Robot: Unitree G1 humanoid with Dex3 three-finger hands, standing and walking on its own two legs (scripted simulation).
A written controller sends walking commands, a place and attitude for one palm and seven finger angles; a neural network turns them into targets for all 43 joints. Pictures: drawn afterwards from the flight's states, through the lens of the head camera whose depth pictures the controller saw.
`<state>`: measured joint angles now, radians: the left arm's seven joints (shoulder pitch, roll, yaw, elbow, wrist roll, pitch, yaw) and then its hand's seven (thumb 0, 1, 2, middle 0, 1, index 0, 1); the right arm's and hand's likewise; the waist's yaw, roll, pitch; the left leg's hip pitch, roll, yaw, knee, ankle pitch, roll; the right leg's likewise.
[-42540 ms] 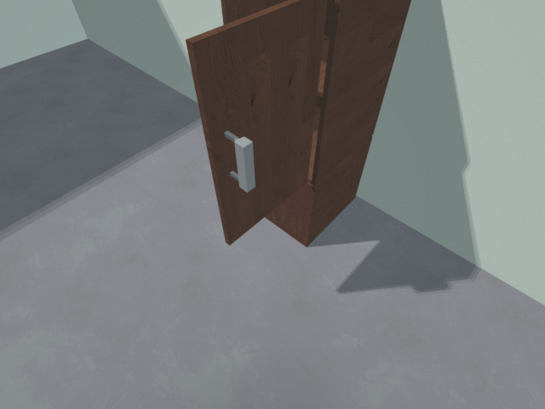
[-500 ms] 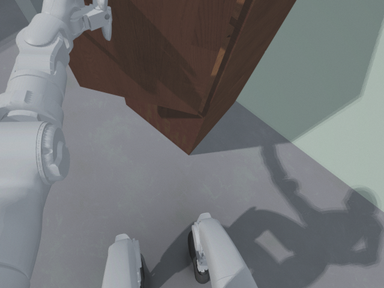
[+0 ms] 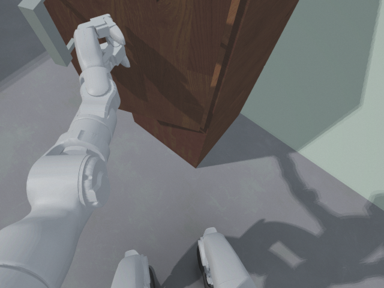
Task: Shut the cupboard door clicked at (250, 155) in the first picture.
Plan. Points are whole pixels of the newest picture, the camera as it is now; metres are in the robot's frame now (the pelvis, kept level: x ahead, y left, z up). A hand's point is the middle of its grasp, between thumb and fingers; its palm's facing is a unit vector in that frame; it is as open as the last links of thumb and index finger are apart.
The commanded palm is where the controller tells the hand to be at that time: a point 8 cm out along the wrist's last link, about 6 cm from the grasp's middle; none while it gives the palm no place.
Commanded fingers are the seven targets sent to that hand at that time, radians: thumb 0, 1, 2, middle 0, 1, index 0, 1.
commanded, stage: pull the fist back off the door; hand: left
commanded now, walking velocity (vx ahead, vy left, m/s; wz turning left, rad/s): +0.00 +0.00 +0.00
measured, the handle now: (55, 27) +0.64 +0.16 +0.08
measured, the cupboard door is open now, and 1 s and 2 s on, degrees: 23 23 23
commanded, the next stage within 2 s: draw the hand back to the body in 0.38 s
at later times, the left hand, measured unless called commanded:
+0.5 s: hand (131, 79) +0.50 +0.03 +0.08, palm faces +0.09 -0.99 -0.04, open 3.1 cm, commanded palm +0.47 +0.09 +0.08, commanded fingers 0.00 0.90 0.90 -1.30 -1.50 -1.30 -1.50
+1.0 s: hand (58, 118) +0.39 +0.12 +0.16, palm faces +0.07 -1.00 -0.02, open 3.1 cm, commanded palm +0.34 +0.18 +0.17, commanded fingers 0.00 0.90 0.90 -1.13 -1.32 -1.13 -1.32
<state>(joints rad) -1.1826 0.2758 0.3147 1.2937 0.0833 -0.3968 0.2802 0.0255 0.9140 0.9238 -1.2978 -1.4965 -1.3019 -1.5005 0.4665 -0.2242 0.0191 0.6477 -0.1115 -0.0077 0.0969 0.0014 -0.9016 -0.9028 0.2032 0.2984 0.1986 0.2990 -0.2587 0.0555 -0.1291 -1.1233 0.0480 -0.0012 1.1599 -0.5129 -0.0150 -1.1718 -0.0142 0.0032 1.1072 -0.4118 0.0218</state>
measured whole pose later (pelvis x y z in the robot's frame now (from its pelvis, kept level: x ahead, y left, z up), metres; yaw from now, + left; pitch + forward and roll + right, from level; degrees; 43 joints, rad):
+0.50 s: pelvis +0.02 -0.01 +0.02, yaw +2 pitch +21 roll +1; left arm -0.82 0.04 0.11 1.03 0.05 -0.48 0.32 0.02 0.89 0.90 -1.30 -1.50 -1.31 -1.50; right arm 0.29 -0.21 -0.02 0.63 -0.09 0.04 0.06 0.00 -0.90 -0.90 0.20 0.30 0.20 0.30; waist -0.13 0.02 -0.13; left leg -0.91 0.03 -0.01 1.06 -0.52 -0.03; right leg -0.97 -0.03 -0.01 1.06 -0.45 0.01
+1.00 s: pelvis +0.02 -0.01 +0.07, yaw +1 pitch +8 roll +0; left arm -0.25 0.13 0.07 0.42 -0.13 -0.29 0.04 0.02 0.89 0.90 -1.29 -1.48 -1.29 -1.48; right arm 0.30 -0.25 -0.01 0.59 0.02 0.01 -0.02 0.01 -0.90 -0.90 0.20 0.30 0.20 0.30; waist -0.04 0.03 -0.08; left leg -0.50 0.04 0.01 0.77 -0.41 -0.03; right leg -0.56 -0.02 0.00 0.78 -0.35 0.01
